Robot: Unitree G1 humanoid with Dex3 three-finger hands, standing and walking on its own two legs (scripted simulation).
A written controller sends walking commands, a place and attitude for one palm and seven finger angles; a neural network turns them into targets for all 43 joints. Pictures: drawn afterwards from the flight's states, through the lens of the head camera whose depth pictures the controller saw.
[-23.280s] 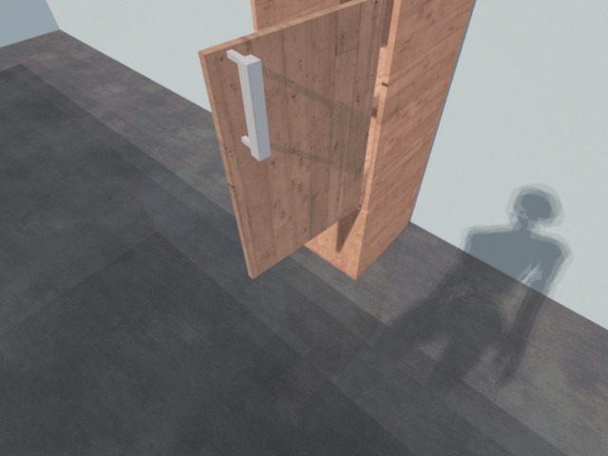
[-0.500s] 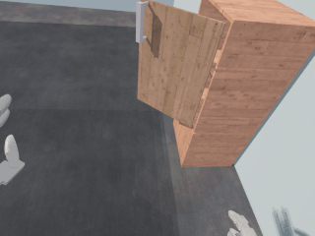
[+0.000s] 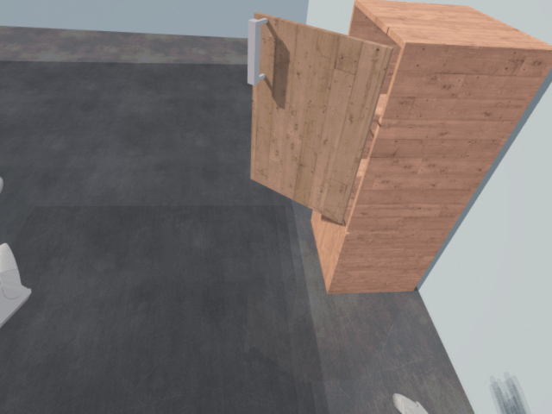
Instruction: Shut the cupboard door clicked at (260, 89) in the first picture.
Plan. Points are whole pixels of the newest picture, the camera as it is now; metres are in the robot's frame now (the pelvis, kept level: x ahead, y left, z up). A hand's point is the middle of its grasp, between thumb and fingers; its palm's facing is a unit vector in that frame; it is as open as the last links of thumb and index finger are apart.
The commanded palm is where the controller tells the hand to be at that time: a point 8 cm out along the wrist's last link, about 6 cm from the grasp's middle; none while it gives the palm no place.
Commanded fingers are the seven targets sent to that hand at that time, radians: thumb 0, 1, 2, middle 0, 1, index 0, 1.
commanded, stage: stop stepping back and stand still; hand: left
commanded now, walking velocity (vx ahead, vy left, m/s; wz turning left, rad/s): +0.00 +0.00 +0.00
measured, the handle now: (258, 51) +1.02 +0.10 +0.15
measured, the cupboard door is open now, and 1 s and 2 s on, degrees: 51 51 51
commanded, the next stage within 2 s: let the arm hang, fingers relaxed in 0.60 s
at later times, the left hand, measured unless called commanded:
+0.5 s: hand (79, 266) +0.24 +0.25 +0.15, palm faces +0.43 -0.78 -0.45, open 7.4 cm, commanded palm +0.17 +0.28 +0.17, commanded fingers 0.00 0.90 0.90 -0.20 -0.30 -0.20 -0.30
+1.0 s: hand out of the picture +0.08 +0.18 -0.17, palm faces -0.05 -0.99 -0.16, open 7.4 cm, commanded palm none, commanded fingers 0.00 0.90 0.90 -0.20 -0.30 -0.20 -0.30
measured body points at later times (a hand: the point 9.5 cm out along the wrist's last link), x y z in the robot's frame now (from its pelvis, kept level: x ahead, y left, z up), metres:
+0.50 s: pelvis +0.03 -0.02 -0.01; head +0.03 -0.01 +0.44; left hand +0.21 +0.29 +0.18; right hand +0.19 -0.26 -0.08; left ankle +0.05 +0.10 -0.74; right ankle +0.00 -0.10 -0.74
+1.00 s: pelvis +0.01 +0.01 -0.01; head +0.02 +0.02 +0.44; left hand +0.09 +0.23 -0.16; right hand +0.10 -0.26 -0.13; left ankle +0.05 +0.10 -0.74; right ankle +0.00 -0.10 -0.74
